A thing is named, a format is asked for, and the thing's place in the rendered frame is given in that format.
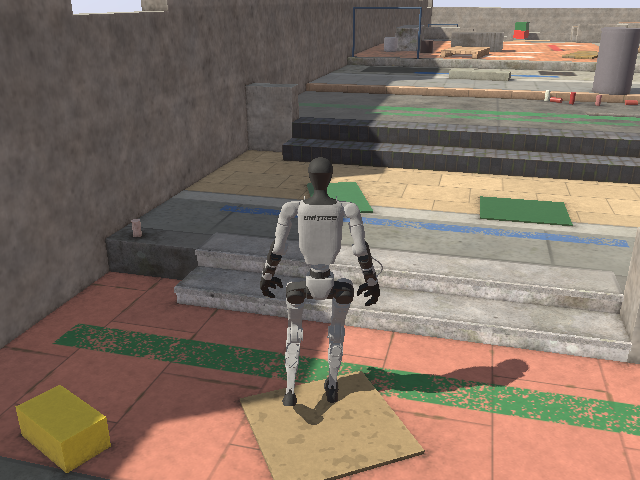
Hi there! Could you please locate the robot left upper arm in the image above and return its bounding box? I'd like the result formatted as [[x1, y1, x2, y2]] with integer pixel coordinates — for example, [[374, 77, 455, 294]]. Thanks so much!
[[272, 201, 300, 256]]

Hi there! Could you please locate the right robot hand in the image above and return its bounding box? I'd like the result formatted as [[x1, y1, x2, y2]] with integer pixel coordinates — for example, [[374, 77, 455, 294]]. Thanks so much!
[[357, 282, 380, 306]]

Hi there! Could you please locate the humanoid robot head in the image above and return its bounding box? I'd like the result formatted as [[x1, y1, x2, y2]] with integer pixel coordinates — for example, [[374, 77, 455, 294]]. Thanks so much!
[[303, 157, 337, 205]]

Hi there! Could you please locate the robot left forearm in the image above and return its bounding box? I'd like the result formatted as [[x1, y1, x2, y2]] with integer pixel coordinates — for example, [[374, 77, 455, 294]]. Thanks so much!
[[262, 240, 282, 280]]

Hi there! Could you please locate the right robot foot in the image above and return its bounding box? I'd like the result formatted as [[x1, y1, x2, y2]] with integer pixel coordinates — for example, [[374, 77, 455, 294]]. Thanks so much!
[[324, 377, 339, 403]]

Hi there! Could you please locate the robot right forearm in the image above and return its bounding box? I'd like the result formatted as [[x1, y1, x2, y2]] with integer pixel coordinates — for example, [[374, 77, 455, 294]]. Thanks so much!
[[358, 241, 378, 286]]

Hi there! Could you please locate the robot right upper arm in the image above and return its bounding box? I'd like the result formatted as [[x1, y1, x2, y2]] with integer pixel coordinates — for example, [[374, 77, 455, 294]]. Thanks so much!
[[341, 201, 368, 257]]

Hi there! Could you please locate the left robot hand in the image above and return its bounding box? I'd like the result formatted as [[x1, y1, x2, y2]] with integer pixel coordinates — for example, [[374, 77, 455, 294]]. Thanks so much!
[[260, 277, 283, 298]]

